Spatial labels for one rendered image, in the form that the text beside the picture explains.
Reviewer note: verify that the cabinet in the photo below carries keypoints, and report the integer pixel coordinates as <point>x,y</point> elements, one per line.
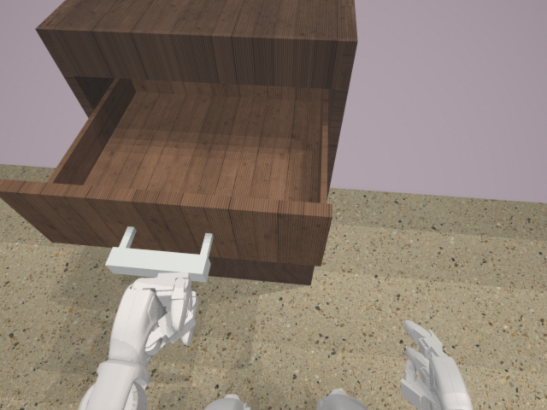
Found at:
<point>289,43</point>

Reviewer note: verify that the left robot forearm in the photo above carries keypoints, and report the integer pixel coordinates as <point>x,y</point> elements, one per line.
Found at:
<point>120,385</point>

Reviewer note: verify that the drawer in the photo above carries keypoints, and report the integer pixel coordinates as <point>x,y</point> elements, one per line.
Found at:
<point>176,160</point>

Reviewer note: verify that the right robot hand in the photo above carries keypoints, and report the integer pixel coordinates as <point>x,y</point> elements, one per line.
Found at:
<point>442,386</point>

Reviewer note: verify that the handle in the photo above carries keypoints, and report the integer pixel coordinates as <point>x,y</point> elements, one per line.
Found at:
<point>148,263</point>

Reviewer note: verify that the left robot hand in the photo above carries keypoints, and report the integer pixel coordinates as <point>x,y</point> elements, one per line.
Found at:
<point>166,300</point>

